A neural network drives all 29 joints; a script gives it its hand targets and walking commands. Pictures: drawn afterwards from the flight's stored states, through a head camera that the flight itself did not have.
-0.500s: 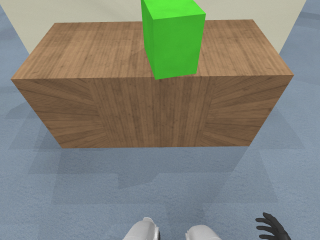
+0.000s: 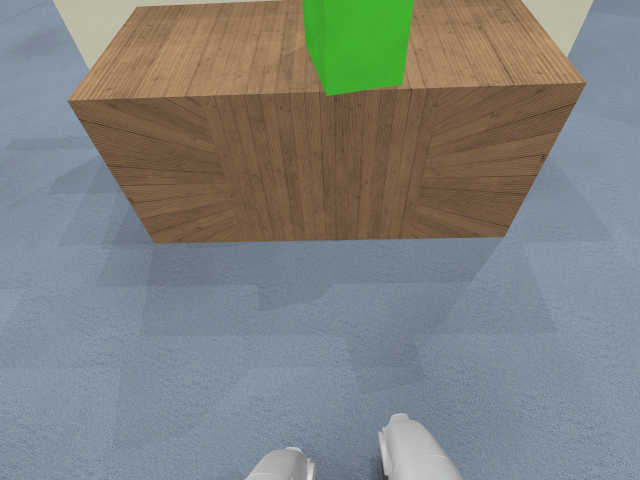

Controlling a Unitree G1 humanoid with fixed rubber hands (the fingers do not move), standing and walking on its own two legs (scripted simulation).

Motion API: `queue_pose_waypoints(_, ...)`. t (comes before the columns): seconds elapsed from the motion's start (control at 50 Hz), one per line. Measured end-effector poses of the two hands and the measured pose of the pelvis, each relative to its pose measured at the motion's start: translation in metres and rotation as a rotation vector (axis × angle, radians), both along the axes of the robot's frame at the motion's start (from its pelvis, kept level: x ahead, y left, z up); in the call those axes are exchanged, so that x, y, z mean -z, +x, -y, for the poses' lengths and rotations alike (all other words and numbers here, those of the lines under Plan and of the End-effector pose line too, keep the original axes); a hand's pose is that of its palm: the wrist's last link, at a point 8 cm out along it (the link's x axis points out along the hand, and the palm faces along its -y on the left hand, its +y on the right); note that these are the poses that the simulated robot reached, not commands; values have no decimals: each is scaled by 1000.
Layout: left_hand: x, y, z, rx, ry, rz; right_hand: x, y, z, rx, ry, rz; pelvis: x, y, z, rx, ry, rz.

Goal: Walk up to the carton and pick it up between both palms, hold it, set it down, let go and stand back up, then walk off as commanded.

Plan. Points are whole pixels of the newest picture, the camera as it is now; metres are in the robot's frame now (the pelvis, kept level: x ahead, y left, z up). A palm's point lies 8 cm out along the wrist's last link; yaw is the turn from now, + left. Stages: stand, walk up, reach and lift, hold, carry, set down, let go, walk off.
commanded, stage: walk off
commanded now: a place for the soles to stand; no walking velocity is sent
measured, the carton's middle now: (351, 10) +1.16 -0.10 +0.05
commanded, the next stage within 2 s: stand in 1.70 s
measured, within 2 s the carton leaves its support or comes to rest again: neither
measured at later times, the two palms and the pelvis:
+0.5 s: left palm out of the picture -0.06 +0.31 -0.07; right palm out of the picture +0.02 -0.32 -0.08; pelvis -0.05 +0.00 +0.03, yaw -4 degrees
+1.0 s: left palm out of the picture +0.12 +0.36 -0.08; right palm out of the picture +0.10 -0.27 -0.06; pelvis +0.05 +0.04 +0.03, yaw -3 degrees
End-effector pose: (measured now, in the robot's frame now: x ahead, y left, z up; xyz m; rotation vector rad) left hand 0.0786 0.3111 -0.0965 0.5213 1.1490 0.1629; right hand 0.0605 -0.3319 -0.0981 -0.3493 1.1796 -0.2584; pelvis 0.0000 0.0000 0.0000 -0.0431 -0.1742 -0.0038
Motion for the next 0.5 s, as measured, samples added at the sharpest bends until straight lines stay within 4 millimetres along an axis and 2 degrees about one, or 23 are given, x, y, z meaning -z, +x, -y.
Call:
queue_pose_waypoints(0.06, -3, -4, -10, 23, -8, 18, 0, -48, -17, 50, 13, -40, -4, -12, -13, 9, -8, 24)
queue_pose_waypoints(0.1, -9, -10, -12, 34, -19, 15, -3, -71, -29, 85, 28, -68, -11, -18, -16, 14, -11, 15)
queue_pose_waypoints(0.14, -15, -21, -13, 47, -33, -12, -8, -85, -39, 113, 49, -74, -19, -24, -19, 29, -6, -4)
queue_pose_waypoints(0.18, -23, -36, -14, 51, -42, -43, -14, -90, -47, 127, 68, -54, -28, -28, -19, 39, -5, -25)
queue_pose_waypoints(0.24, -34, -58, -14, 43, -42, -79, -23, -91, -50, 131, 86, -21, -39, -34, -15, 49, -1, -53)
queue_pose_waypoints(0.3, -40, -77, -11, 21, -36, -98, -28, -88, -41, 114, 86, -2, -43, -41, -7, 57, 7, -64)
queue_pose_waypoints(0.36, -33, -101, -7, -10, -24, -100, -19, -82, -24, 77, 68, 11, -32, -49, 2, 68, 27, -60)
queue_pose_waypoints(0.4, -26, -120, -3, -38, -25, -115, -13, -73, -15, 52, 48, 33, -24, -53, 5, 67, 16, -22)
queue_pose_waypoints(0.44, -24, -134, 2, -68, -38, -123, -15, -62, -13, 36, 43, 60, -24, -51, 6, 59, 12, -2)
queue_pose_waypoints(0.5, -25, -143, 4, -84, -47, -147, -21, -43, -12, 20, 39, 100, -27, -46, 5, 67, 14, 1)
